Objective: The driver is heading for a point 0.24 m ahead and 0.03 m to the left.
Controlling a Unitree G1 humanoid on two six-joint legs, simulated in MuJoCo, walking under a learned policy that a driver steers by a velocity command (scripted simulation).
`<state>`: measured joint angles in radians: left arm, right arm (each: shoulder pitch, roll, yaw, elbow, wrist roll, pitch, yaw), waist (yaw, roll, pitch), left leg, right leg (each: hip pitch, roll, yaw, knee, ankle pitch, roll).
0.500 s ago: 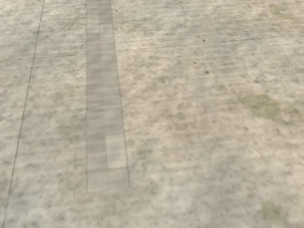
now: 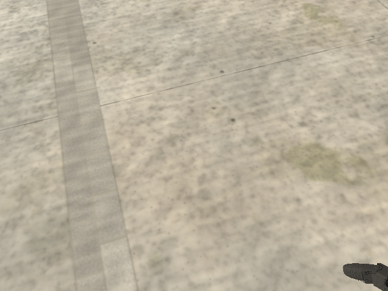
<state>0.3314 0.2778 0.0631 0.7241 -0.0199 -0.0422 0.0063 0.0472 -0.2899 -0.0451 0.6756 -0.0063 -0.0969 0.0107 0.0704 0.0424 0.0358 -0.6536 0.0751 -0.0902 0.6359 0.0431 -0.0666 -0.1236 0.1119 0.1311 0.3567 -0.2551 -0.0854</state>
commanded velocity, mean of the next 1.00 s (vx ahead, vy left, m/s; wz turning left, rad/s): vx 0.12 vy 0.00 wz -0.10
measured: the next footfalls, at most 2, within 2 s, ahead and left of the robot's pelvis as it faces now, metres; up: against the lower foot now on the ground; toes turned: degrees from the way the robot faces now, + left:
left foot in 0.12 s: +0.27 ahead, +0.14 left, +0.00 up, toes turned -4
right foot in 0.46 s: +0.23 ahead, -0.11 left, +0.00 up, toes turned -2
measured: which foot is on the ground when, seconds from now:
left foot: up 0.00-0.10, down 0.12-1.00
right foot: down 0.00-0.12, up 0.14-0.44, down 0.46-1.00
